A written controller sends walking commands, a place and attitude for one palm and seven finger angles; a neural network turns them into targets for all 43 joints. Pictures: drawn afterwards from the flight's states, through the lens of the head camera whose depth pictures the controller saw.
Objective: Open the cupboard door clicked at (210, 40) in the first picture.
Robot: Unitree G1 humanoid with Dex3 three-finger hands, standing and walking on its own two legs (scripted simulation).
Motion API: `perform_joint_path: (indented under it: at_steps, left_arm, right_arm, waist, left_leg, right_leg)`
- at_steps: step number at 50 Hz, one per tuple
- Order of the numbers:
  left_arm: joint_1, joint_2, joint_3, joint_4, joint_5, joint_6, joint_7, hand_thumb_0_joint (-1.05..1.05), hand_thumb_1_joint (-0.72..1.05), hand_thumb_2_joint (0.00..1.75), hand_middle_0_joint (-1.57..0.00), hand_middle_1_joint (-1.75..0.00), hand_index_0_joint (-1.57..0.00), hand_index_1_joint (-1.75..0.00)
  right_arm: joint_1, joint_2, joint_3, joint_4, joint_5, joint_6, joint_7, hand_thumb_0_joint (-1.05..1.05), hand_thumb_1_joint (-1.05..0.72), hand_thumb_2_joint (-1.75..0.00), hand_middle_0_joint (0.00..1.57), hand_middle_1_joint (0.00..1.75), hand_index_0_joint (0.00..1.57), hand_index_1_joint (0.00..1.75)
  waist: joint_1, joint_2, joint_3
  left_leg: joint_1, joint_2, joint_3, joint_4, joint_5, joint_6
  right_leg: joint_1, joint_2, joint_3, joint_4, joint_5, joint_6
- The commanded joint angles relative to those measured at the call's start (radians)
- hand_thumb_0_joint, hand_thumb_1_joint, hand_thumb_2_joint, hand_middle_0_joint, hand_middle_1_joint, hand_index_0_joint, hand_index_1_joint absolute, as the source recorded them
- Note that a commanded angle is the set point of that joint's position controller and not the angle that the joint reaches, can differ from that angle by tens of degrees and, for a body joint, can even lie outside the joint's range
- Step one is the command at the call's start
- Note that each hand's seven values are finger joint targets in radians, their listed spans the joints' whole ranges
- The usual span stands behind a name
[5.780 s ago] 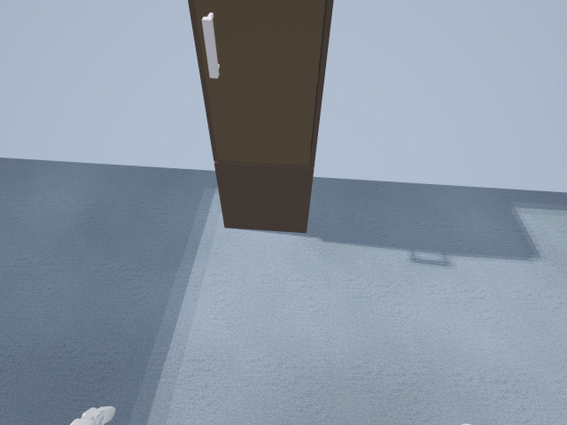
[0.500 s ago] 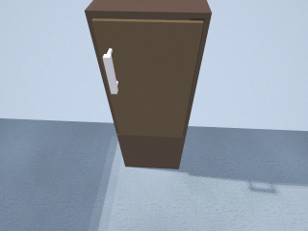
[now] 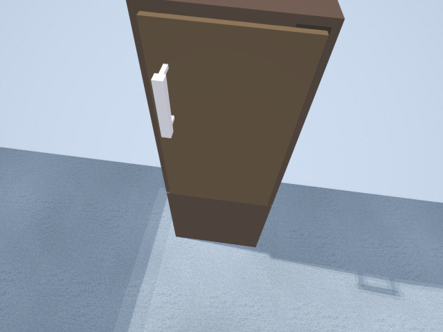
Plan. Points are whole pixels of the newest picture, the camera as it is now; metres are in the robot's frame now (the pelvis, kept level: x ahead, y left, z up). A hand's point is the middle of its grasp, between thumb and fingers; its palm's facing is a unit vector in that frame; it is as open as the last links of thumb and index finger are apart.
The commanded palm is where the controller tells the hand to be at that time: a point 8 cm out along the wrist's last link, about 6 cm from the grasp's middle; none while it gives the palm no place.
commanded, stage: come to a stop and stand still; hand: left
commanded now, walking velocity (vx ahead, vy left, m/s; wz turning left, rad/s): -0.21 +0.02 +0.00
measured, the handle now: (166, 102) +0.54 +0.19 +0.09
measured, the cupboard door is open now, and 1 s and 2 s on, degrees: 0 0 0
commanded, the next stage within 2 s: look again from close up in 1.60 s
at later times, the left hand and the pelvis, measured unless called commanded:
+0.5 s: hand out of the picture +0.10 +0.15 -0.15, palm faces -0.01 -0.96 -0.29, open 7.4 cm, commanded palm none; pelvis +0.01 -0.04 -0.01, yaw -1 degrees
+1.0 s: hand out of the picture +0.02 +0.11 -0.15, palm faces +0.02 -0.97 -0.23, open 7.4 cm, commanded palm none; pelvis +0.01 -0.08 +0.01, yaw +0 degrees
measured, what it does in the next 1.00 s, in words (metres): steps on the spot: right foot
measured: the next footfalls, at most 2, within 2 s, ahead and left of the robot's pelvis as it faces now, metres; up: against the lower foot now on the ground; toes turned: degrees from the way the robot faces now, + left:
right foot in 0.42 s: +0.05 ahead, -0.15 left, +0.00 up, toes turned -3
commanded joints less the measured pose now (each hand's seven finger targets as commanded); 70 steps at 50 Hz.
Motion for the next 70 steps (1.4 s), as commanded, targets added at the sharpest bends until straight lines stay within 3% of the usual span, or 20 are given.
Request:
perform_joint_path:
  at_steps: [1, 2, 4, 6, 13, 18, 19, 20, 21, 22, 23, 24, 25, 26, 29, 31, 32, 35, 41, 70]
  left_arm:
    - [0.027, 0.087, -0.002, -0.046, -0.027, 0.008, 0.026, 0.00, 0.90, 0.90, -0.20, -0.30, -0.20, -0.30]
    - [0.033, 0.097, 0.005, -0.051, -0.022, 0.021, 0.033, 0.00, 0.90, 0.90, -0.20, -0.30, -0.20, -0.30]
    - [-0.031, 0.091, 0.001, -0.046, -0.012, 0.040, 0.034, 0.00, 0.90, 0.90, -0.20, -0.30, -0.20, -0.30]
    - [-0.026, 0.083, 0.002, -0.045, -0.009, 0.048, 0.028, 0.00, 0.90, 0.90, -0.20, -0.30, -0.20, -0.30]
    - [-0.110, 0.090, 0.028, -0.130, -0.002, 0.078, 0.013, 0.00, 0.90, 0.90, -0.20, -0.30, -0.20, -0.30]
    - [-0.109, 0.100, 0.033, -0.164, -0.002, 0.056, 0.007, 0.00, 0.90, 0.90, -0.20, -0.30, -0.20, -0.30]
    - [-0.001, 0.158, 0.025, -0.125, -0.013, 0.039, 0.033, 0.00, 0.90, 0.90, -0.20, -0.30, -0.20, -0.30]
    - [-0.122, 0.224, 0.033, -0.219, 0.000, 0.032, 0.031, 0.00, 0.90, 0.90, -0.20, -0.30, -0.20, -0.30]
    - [-0.157, 0.235, 0.030, -0.231, -0.005, 0.014, 0.025, 0.00, 0.90, 0.90, -0.20, -0.30, -0.20, -0.30]
    - [-0.166, 0.246, 0.019, -0.234, 0.002, 0.006, 0.025, 0.00, 0.90, 0.90, -0.20, -0.30, -0.20, -0.30]
    - [-0.184, 0.240, 0.025, -0.251, 0.009, 0.006, 0.028, 0.00, 0.90, 0.90, -0.20, -0.30, -0.20, -0.30]
    - [-0.175, 0.247, 0.038, -0.250, 0.007, 0.000, 0.031, 0.00, 0.90, 0.90, -0.20, -0.30, -0.20, -0.30]
    - [-0.188, 0.243, 0.033, -0.248, 0.004, -0.002, 0.034, 0.00, 0.90, 0.90, -0.20, -0.30, -0.20, -0.30]
    - [-0.221, 0.247, 0.032, -0.256, 0.003, -0.003, 0.034, 0.00, 0.90, 0.90, -0.20, -0.30, -0.20, -0.30]
    - [-0.246, 0.213, 0.013, -0.257, -0.013, 0.020, 0.025, 0.00, 0.90, 0.90, -0.20, -0.30, -0.20, -0.30]
    - [-0.210, 0.180, 0.007, -0.253, -0.015, 0.029, 0.021, 0.00, 0.90, 0.90, -0.20, -0.30, -0.20, -0.30]
    - [-0.200, 0.179, 0.006, -0.240, -0.016, 0.032, 0.019, 0.00, 0.90, 0.90, -0.20, -0.30, -0.20, -0.30]
    - [-0.164, 0.192, 0.003, -0.199, -0.017, 0.019, 0.008, 0.00, 0.90, 0.90, -0.20, -0.30, -0.20, -0.30]
    - [-0.164, 0.193, 0.000, -0.168, -0.017, 0.006, 0.006, 0.00, 0.90, 0.90, -0.20, -0.30, -0.20, -0.30]
    - [-0.071, 0.145, -0.017, -0.022, -0.018, -0.001, 0.011, 0.00, 0.90, 0.90, -0.20, -0.30, -0.20, -0.30]
  right_arm:
    - [0.198, -0.128, -0.009, 0.002, 0.009, -0.038, -0.032, 0.00, -0.90, -0.90, 0.20, 0.30, 0.20, 0.30]
    - [0.144, -0.145, -0.014, -0.018, 0.007, -0.019, -0.031, 0.00, -0.90, -0.90, 0.20, 0.30, 0.20, 0.30]
    - [0.076, -0.113, -0.005, -0.022, 0.005, -0.017, -0.043, 0.00, -0.90, -0.90, 0.20, 0.30, 0.20, 0.30]
    - [0.038, -0.102, -0.007, -0.034, 0.003, -0.007, -0.044, 0.00, -0.90, -0.90, 0.20, 0.30, 0.20, 0.30]
    - [-0.003, -0.165, -0.056, -0.092, -0.017, 0.018, -0.041, 0.00, -0.90, -0.90, 0.20, 0.30, 0.20, 0.30]
    - [-0.046, -0.161, -0.062, -0.120, -0.021, 0.026, -0.023, 0.00, -0.90, -0.90, 0.20, 0.30, 0.20, 0.30]
    - [-0.140, -0.221, -0.082, -0.158, 0.025, 0.009, -0.018, 0.00, -0.90, -0.90, 0.20, 0.30, 0.20, 0.30]
    - [-0.060, -0.115, -0.063, -0.211, 0.014, 0.024, 0.007, 0.00, -0.90, -0.90, 0.20, 0.30, 0.20, 0.30]
    - [-0.073, -0.067, -0.047, -0.215, -0.007, 0.039, 0.014, 0.00, -0.90, -0.90, 0.20, 0.30, 0.20, 0.30]
    - [-0.067, -0.068, -0.050, -0.204, -0.006, 0.042, 0.017, 0.00, -0.90, -0.90, 0.20, 0.30, 0.20, 0.30]
    - [-0.052, -0.060, -0.050, -0.201, -0.007, 0.038, 0.020, 0.00, -0.90, -0.90, 0.20, 0.30, 0.20, 0.30]
    - [-0.034, -0.061, -0.046, -0.203, -0.001, 0.038, 0.016, 0.00, -0.90, -0.90, 0.20, 0.30, 0.20, 0.30]
    - [-0.036, -0.076, -0.046, -0.204, 0.002, 0.035, 0.010, 0.00, -0.90, -0.90, 0.20, 0.30, 0.20, 0.30]
    - [-0.007, -0.084, -0.048, -0.201, 0.003, 0.032, 0.006, 0.00, -0.90, -0.90, 0.20, 0.30, 0.20, 0.30]
    - [0.064, -0.079, -0.032, -0.154, -0.003, 0.019, 0.006, 0.00, -0.90, -0.90, 0.20, 0.30, 0.20, 0.30]
    - [0.031, -0.124, -0.028, -0.160, -0.014, 0.007, 0.004, 0.00, -0.90, -0.90, 0.20, 0.30, 0.20, 0.30]
    - [-0.003, -0.121, -0.023, -0.157, -0.016, 0.011, 0.004, 0.00, -0.90, -0.90, 0.20, 0.30, 0.20, 0.30]
    - [0.002, -0.102, -0.010, -0.144, -0.009, 0.010, -0.002, 0.00, -0.90, -0.90, 0.20, 0.30, 0.20, 0.30]
    - [0.082, -0.083, -0.002, -0.077, -0.008, 0.005, -0.003, 0.00, -0.90, -0.90, 0.20, 0.30, 0.20, 0.30]
    - [0.082, -0.061, 0.018, 0.055, 0.001, -0.007, -0.020, 0.00, -0.90, -0.90, 0.20, 0.30, 0.20, 0.30]
  waist:
    - [-0.074, 0.242, -0.167]
    - [-0.059, 0.209, -0.143]
    - [-0.052, 0.197, -0.019]
    - [-0.043, 0.161, 0.012]
    - [-0.050, 0.110, -0.089]
    - [-0.023, 0.140, -0.102]
    - [0.041, -0.071, -0.228]
    - [-0.034, -0.318, -0.150]
    - [-0.022, -0.207, -0.141]
    - [-0.042, -0.073, -0.099]
    - [-0.065, -0.004, -0.088]
    - [-0.060, -0.151, -0.126]
    - [-0.060, -0.186, -0.130]
    - [-0.079, -0.206, -0.128]
    - [-0.099, -0.020, -0.052]
    - [-0.055, 0.145, 0.037]
    - [-0.040, 0.182, 0.059]
    - [-0.038, 0.041, 0.062]
    - [-0.063, -0.021, -0.019]
    - [-0.044, 0.019, 0.015]
  left_leg:
    - [0.392, 0.330, -0.310, -0.201, 1.139, 0.173]
    - [0.325, 0.348, -0.254, -0.222, 1.094, 0.212]
    - [0.241, 0.313, -0.240, -0.254, 1.096, 0.190]
    - [0.236, 0.286, -0.204, -0.243, 1.093, 0.180]
    - [0.233, 0.298, -0.183, -0.237, 0.894, 0.180]
    - [0.135, 0.237, -0.158, -0.188, 0.587, 0.116]
    - [0.179, 0.239, -0.116, 0.016, 0.517, 0.031]
    - [-0.045, 0.036, -0.013, 0.109, -0.044, -0.022]
    - [-0.065, 0.010, -0.058, 0.196, -0.162, -0.036]
    - [-0.051, 0.012, -0.064, 0.233, -0.160, -0.041]
    - [-0.072, 0.000, -0.050, 0.216, -0.140, -0.039]
    - [-0.097, 0.003, -0.052, 0.216, -0.147, -0.033]
    - [-0.084, 0.010, -0.064, 0.194, -0.156, -0.031]
    - [-0.039, 0.020, -0.064, 0.113, -0.133, -0.024]
    - [0.172, 0.025, -0.078, -0.135, 0.092, -0.016]
    - [0.049, 0.154, -0.224, -0.253, 0.119, 0.051]
    - [-0.019, 0.146, -0.229, -0.290, 0.025, 0.050]
    - [-0.019, 0.078, -0.152, -0.252, -0.008, 0.012]
    - [0.112, 0.062, -0.104, -0.246, 0.048, -0.008]
    - [0.136, 0.087, -0.114, -0.270, 0.199, -0.009]
  right_leg:
    - [-0.200, -0.021, 0.027, 0.233, -0.059, 0.012]
    - [-0.183, -0.028, 0.065, 0.290, -0.213, 0.006]
    - [-0.216, -0.052, 0.077, 0.309, -0.188, 0.014]
    - [-0.231, -0.057, 0.057, 0.284, -0.133, 0.015]
    - [-0.246, -0.019, 0.050, 0.351, -0.046, 0.014]
    - [-0.081, -0.011, 0.024, 0.054, 0.127, 0.004]
    - [-0.020, -0.082, 0.142, -0.138, 0.318, 0.004]
    - [-0.008, -0.218, 0.323, -0.196, 0.390, -0.056]
    - [-0.024, -0.293, 0.375, -0.186, 0.462, -0.128]
    - [-0.077, -0.273, 0.321, -0.185, 0.436, -0.175]
    - [-0.041, -0.208, 0.256, -0.130, 0.597, -0.173]
    - [0.011, -0.214, 0.276, -0.097, 0.676, -0.180]
    - [0.018, -0.221, 0.264, -0.086, 0.694, -0.187]
    - [-0.001, -0.202, 0.215, -0.075, 0.651, -0.182]
    - [-0.209, -0.124, 0.165, -0.078, 0.241, -0.087]
    - [-0.189, -0.029, 0.101, -0.078, 0.077, -0.035]
    - [-0.133, -0.020, 0.094, -0.082, 0.061, -0.033]
    - [-0.087, -0.060, 0.181, -0.173, 0.081, -0.056]
    - [-0.077, -0.093, 0.195, -0.251, 0.062, -0.066]
    - [-0.009, -0.090, 0.134, -0.194, 0.356, -0.057]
